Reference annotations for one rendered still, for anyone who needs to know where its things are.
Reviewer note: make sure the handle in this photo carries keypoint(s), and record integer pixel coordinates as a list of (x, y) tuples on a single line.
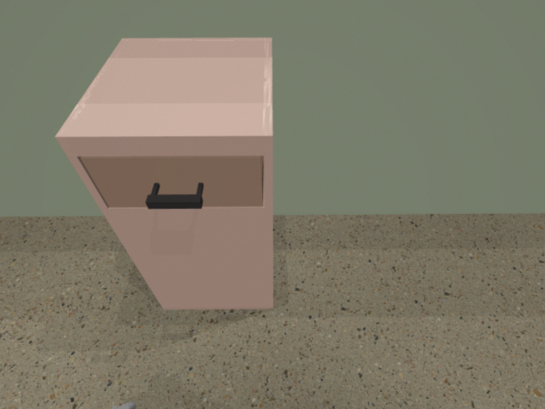
[(174, 201)]

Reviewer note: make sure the cabinet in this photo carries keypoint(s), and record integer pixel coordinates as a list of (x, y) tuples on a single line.
[(186, 97)]

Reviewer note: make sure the drawer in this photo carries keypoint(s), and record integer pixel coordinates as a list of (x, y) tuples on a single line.
[(229, 181)]

